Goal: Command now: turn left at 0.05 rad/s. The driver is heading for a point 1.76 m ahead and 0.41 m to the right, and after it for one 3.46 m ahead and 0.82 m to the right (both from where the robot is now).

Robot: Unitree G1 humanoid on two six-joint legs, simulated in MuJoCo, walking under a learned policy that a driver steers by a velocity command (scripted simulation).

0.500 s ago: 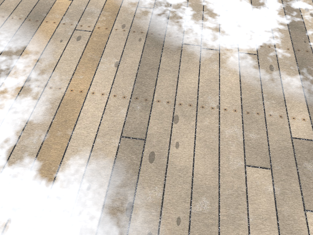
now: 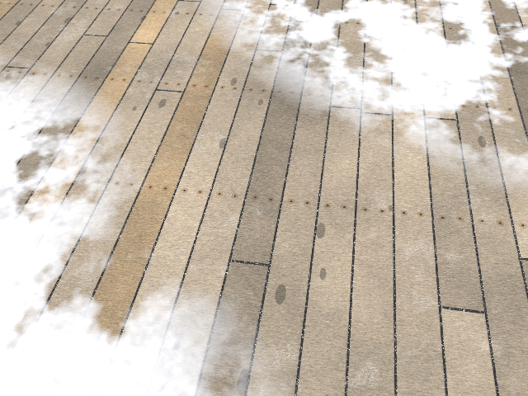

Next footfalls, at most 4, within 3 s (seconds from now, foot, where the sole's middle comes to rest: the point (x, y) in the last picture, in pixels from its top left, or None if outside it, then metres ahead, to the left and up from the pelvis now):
0.68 left None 0.10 0.10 -0.78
1.14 right None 0.45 -0.06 -0.78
1.68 left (245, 310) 0.76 0.11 -0.78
2.16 right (313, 261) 0.93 -0.10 -0.78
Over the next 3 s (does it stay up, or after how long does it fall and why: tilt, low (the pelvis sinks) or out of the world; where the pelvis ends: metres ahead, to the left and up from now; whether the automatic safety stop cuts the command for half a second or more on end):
stays up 0.98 -0.07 0.00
